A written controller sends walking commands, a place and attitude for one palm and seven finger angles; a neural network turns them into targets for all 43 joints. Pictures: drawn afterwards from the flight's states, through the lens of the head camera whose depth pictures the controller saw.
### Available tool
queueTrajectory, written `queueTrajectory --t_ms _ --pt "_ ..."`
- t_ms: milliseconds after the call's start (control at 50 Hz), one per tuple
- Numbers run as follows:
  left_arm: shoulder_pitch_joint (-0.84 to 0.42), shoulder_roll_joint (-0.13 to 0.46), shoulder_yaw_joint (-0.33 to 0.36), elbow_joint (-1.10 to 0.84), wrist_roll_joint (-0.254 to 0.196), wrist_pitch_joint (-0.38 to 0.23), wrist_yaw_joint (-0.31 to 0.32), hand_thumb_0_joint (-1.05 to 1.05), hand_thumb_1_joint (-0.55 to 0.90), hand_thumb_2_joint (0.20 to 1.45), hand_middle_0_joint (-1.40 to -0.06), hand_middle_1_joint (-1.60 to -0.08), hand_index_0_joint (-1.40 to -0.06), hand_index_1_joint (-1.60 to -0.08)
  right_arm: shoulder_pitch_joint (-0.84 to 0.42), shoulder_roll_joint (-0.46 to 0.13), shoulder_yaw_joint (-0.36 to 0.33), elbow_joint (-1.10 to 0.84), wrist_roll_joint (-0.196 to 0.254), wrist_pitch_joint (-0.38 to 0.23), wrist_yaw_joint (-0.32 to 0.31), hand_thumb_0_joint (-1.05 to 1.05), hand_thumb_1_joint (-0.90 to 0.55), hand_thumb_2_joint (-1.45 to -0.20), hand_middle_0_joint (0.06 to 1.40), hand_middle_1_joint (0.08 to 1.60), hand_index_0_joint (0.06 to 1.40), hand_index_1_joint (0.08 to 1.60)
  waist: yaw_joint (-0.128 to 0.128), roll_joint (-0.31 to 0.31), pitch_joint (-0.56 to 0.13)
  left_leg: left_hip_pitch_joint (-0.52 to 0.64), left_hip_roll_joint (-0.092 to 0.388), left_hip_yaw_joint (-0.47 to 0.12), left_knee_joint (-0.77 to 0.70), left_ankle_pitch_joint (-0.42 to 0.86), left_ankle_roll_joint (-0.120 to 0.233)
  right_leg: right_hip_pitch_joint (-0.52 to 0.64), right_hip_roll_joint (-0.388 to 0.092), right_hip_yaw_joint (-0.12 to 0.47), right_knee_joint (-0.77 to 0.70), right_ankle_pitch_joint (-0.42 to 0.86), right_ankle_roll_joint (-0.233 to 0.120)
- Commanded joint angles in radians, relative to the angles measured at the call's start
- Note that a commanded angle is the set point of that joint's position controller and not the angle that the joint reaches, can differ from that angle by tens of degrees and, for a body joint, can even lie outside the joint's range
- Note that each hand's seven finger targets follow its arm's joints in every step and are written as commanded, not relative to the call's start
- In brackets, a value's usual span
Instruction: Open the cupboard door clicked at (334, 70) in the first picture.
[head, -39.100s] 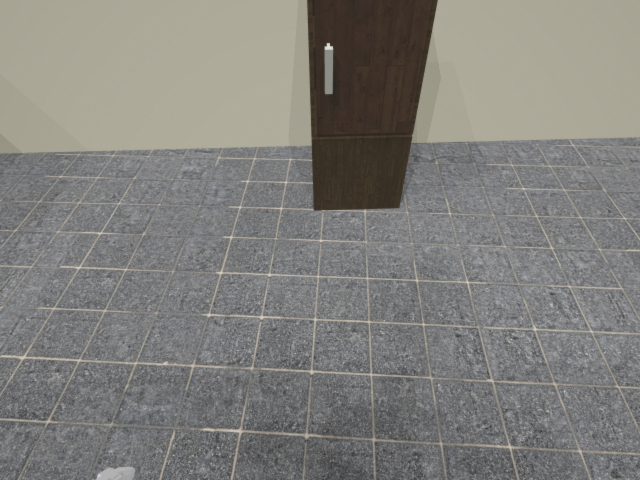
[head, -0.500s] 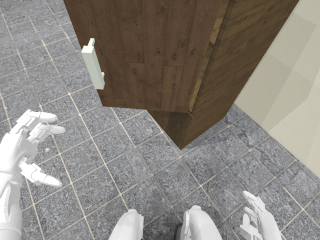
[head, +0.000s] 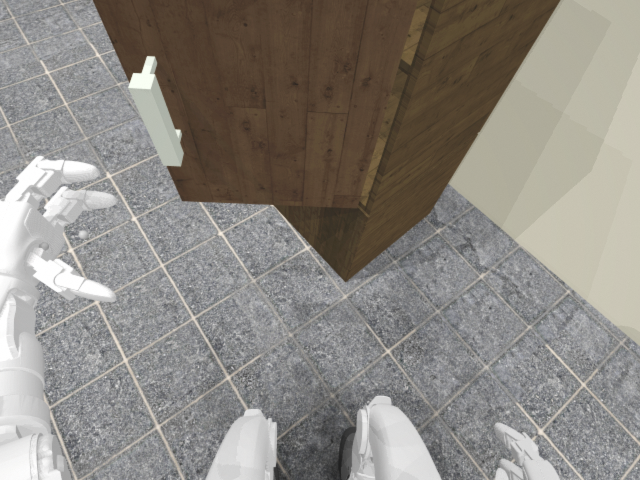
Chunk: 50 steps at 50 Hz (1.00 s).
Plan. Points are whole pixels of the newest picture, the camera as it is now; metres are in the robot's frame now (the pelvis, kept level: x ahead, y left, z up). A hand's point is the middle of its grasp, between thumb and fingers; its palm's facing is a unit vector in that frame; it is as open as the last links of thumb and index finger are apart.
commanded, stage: move the hooked fingers beside the handle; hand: left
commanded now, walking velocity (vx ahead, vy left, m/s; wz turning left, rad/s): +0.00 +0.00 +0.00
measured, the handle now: (162, 113) +0.58 +0.24 +0.03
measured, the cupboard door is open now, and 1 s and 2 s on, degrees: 49 49 49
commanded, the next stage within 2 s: slide the fingers in behind the handle in 1.74 s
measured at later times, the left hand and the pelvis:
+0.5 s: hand (100, 175) +0.47 +0.29 +0.04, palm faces -0.02 -1.00 -0.02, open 14.0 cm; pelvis +0.00 +0.01 -0.01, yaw -1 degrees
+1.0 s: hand (108, 129) +0.54 +0.30 +0.03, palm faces -0.01 -1.00 -0.03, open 14.0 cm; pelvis +0.00 +0.01 -0.03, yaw -3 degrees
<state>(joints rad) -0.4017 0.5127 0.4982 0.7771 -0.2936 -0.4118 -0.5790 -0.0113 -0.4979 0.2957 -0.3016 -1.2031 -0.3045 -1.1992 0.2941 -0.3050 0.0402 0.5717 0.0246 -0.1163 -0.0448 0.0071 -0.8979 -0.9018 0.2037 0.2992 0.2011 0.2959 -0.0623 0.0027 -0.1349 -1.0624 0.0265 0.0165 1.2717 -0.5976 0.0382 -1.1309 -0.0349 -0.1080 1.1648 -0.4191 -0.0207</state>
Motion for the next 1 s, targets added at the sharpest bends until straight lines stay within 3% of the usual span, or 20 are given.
queueTrajectory --t_ms 0,60,120,220,260,300,320,380,480,500,540,600,700,740,780,800,860,880,920,980 --pt "-0.340 0.331 0.080 -0.118 -0.010 -0.057 0.000 0.000 -0.500 0.300 -0.300 -1.200 -0.300 -1.200 0.085 -0.177 -0.075 -0.080 0.002 -0.021 -0.015 0.000 -0.900 -0.900 0.200 0.300 0.200 0.300 0.002 0.119 -0.416 0.178 -0.012 -0.063 -0.203 0.388 -0.029 0.303 0.048 0.072 -0.101 0.145 -0.011" --pt "-0.420 0.355 0.083 -0.043 0.014 -0.056 0.015 0.000 -0.500 0.300 -0.300 -1.200 -0.300 -1.200 0.090 -0.180 -0.070 -0.079 0.000 -0.006 -0.013 0.000 -0.900 -0.900 0.200 0.300 0.200 0.300 -0.014 0.094 -0.380 0.123 -0.015 -0.062 -0.199 0.308 -0.018 0.285 0.047 0.075 -0.104 0.093 -0.007" --pt "-0.460 0.398 0.103 -0.031 0.027 -0.074 0.014 0.000 -0.500 0.300 -0.300 -1.200 -0.300 -1.200 0.107 -0.186 -0.070 -0.078 -0.005 0.009 -0.010 0.000 -0.900 -0.900 0.200 0.300 0.200 0.300 -0.005 0.143 -0.459 0.174 -0.014 -0.068 -0.186 0.389 -0.025 0.291 0.050 0.073 -0.084 0.146 -0.012" --pt "-0.536 0.419 0.101 0.069 0.045 -0.067 0.006 0.000 -0.500 0.300 -0.300 -1.200 -0.300 -1.200 0.130 -0.191 -0.067 -0.062 -0.009 0.042 -0.004 0.000 -0.900 -0.900 0.200 0.300 0.200 0.300 -0.035 0.106 -0.444 0.146 -0.008 -0.071 -0.161 0.409 -0.018 0.270 0.054 0.070 -0.077 0.177 -0.005" --pt "-0.579 0.425 0.088 0.072 0.060 -0.064 0.006 0.000 -0.500 0.300 -0.300 -1.200 -0.300 -1.200 0.134 -0.193 -0.064 -0.064 -0.011 0.053 -0.002 0.000 -0.900 -0.900 0.200 0.300 0.200 0.300 -0.040 0.146 -0.457 0.152 -0.008 -0.073 -0.159 0.401 -0.018 0.254 0.052 0.070 -0.074 0.165 -0.005" --pt "-0.598 0.482 0.124 0.081 0.066 -0.071 0.004 0.000 -0.500 0.300 -0.300 -1.200 -0.300 -1.200 0.149 -0.200 -0.065 -0.061 -0.014 0.066 -0.001 0.000 -0.900 -0.900 0.200 0.300 0.200 0.300 -0.029 0.160 -0.493 0.188 -0.004 -0.085 -0.155 0.458 -0.029 0.247 0.057 0.064 -0.063 0.184 -0.010" --pt "-0.615 0.465 0.109 0.106 0.069 -0.067 0.005 0.000 -0.500 0.300 -0.300 -1.200 -0.300 -1.200 0.152 -0.198 -0.063 -0.059 -0.015 0.071 0.000 0.000 -0.900 -0.900 0.200 0.300 0.200 0.300 -0.047 0.152 -0.482 0.176 -0.005 -0.082 -0.145 0.454 -0.023 0.235 0.058 0.066 -0.063 0.190 -0.005" --pt "-0.688 0.470 0.093 0.117 0.074 -0.071 0.008 0.000 -0.500 0.300 -0.300 -1.200 -0.300 -1.200 0.159 -0.202 -0.059 -0.057 -0.017 0.083 0.001 0.000 -0.900 -0.900 0.200 0.300 0.200 0.300 -0.065 0.166 -0.469 0.184 -0.003 -0.095 -0.141 0.449 -0.027 0.192 0.062 0.056 -0.060 0.165 -0.010" --pt "-0.768 0.539 0.114 0.157 0.103 -0.063 0.022 0.000 -0.500 0.300 -0.300 -1.200 -0.300 -1.200 0.183 -0.212 -0.050 -0.043 -0.026 0.106 0.000 0.000 -0.900 -0.900 0.200 0.300 0.200 0.300 -0.082 0.187 -0.501 0.188 0.000 -0.110 -0.126 0.477 -0.030 0.176 0.063 0.050 -0.049 0.173 -0.009" --pt "-0.776 0.549 0.116 0.158 0.113 -0.061 0.022 0.000 -0.500 0.300 -0.300 -1.200 -0.300 -1.200 0.191 -0.214 -0.053 -0.039 -0.027 0.112 0.001 0.000 -0.900 -0.900 0.200 0.300 0.200 0.300 -0.084 0.196 -0.534 0.200 0.002 -0.110 -0.117 0.494 -0.029 0.173 0.062 0.053 -0.047 0.183 -0.004" --pt "-0.797 0.555 0.106 0.177 0.128 -0.049 0.027 0.000 -0.500 0.300 -0.300 -1.200 -0.300 -1.200 0.194 -0.213 -0.048 -0.037 -0.028 0.120 0.004 0.000 -0.900 -0.900 0.200 0.300 0.200 0.300 -0.094 0.222 -0.525 0.197 0.004 -0.112 -0.110 0.505 -0.031 0.156 0.061 0.051 -0.044 0.186 -0.003" --pt "-0.816 0.601 0.126 0.214 0.139 -0.036 0.028 0.000 -0.500 0.300 -0.300 -1.200 -0.300 -1.200 0.202 -0.218 -0.040 -0.040 -0.030 0.134 0.005 0.000 -0.900 -0.900 0.200 0.300 0.200 0.300 -0.102 0.212 -0.511 0.171 0.007 -0.112 -0.102 0.500 -0.026 0.157 0.066 0.052 -0.045 0.191 -0.004" --pt "-0.882 0.669 0.151 0.207 0.161 -0.028 0.033 0.000 -0.500 0.300 -0.300 -1.200 -0.300 -1.200 0.223 -0.224 -0.035 -0.041 -0.036 0.150 0.009 0.000 -0.900 -0.900 0.200 0.300 0.200 0.300 -0.114 0.261 -0.561 0.190 0.012 -0.123 -0.088 0.535 -0.030 0.139 0.069 0.046 -0.034 0.199 -0.004" --pt "-0.898 0.681 0.147 0.245 0.172 -0.013 0.035 0.000 -0.500 0.300 -0.300 -1.200 -0.300 -1.200 0.227 -0.226 -0.028 -0.038 -0.036 0.156 0.008 0.000 -0.900 -0.900 0.200 0.300 0.200 0.300 -0.137 0.226 -0.526 0.148 0.013 -0.120 -0.077 0.512 -0.020 0.135 0.071 0.048 -0.036 0.202 0.001" --pt "-0.929 0.665 0.120 0.244 0.178 -0.009 0.030 0.000 -0.500 0.300 -0.300 -1.200 -0.300 -1.200 0.232 -0.223 -0.024 -0.043 -0.037 0.162 0.010 0.000 -0.900 -0.900 0.200 0.300 0.200 0.300 -0.144 0.273 -0.533 0.167 0.013 -0.124 -0.075 0.524 -0.023 0.110 0.073 0.044 -0.032 0.196 -0.004" --pt "-0.938 0.707 0.142 0.236 0.188 -0.008 0.032 0.000 -0.500 0.300 -0.300 -1.200 -0.300 -1.200 0.239 -0.229 -0.023 -0.038 -0.038 0.166 0.009 0.000 -0.900 -0.900 0.200 0.300 0.200 0.300 -0.138 0.288 -0.549 0.184 0.018 -0.131 -0.076 0.543 -0.030 0.102 0.072 0.040 -0.030 0.192 -0.003" --pt "-0.980 0.698 0.122 0.272 0.198 0.011 0.036 0.000 -0.500 0.300 -0.300 -1.200 -0.300 -1.200 0.248 -0.227 -0.015 -0.036 -0.040 0.175 0.010 0.000 -0.900 -0.900 0.200 0.300 0.200 0.300 -0.168 0.268 -0.526 0.153 0.019 -0.132 -0.063 0.526 -0.021 0.092 0.073 0.039 -0.032 0.195 0.002" --pt "-0.983 0.696 0.115 0.284 0.198 0.014 0.032 0.000 -0.500 0.300 -0.300 -1.200 -0.300 -1.200 0.252 -0.228 -0.012 -0.041 -0.038 0.176 0.010 0.000 -0.900 -0.900 0.200 0.300 0.200 0.300 -0.169 0.279 -0.524 0.161 0.019 -0.139 -0.064 0.535 -0.024 0.078 0.076 0.035 -0.029 0.191 -0.003" --pt "-1.023 0.752 0.137 0.269 0.214 0.021 0.039 0.000 -0.500 0.300 -0.300 -1.200 -0.300 -1.200 0.265 -0.235 -0.010 -0.036 -0.042 0.184 0.007 0.000 -0.900 -0.900 0.200 0.300 0.200 0.300 -0.175 0.289 -0.558 0.168 0.021 -0.142 -0.055 0.556 -0.026 0.082 0.074 0.035 -0.025 0.204 0.001" --pt "-0.935 0.736 0.146 0.258 0.214 0.028 0.033 0.000 -0.500 0.300 -0.300 -1.200 -0.300 -1.200 0.279 -0.229 -0.014 -0.049 -0.045 0.194 0.018 0.000 -0.900 -0.900 0.200 0.300 0.200 0.300 -0.146 0.336 -0.605 0.237 0.027 -0.152 -0.058 0.664 -0.040 0.079 0.076 0.027 -0.018 0.233 -0.006"
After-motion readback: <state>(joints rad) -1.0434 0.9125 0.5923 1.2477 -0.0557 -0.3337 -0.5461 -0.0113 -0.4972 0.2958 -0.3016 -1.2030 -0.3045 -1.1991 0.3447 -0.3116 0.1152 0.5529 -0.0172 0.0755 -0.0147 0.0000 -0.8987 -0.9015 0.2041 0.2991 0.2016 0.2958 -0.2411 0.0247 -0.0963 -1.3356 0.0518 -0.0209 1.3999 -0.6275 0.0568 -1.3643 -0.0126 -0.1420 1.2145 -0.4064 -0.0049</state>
